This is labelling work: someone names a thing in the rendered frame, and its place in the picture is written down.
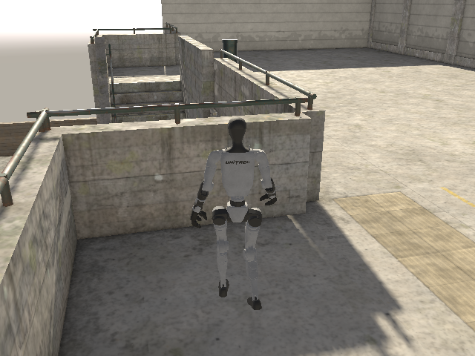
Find stairs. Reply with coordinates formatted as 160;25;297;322
109;81;186;123

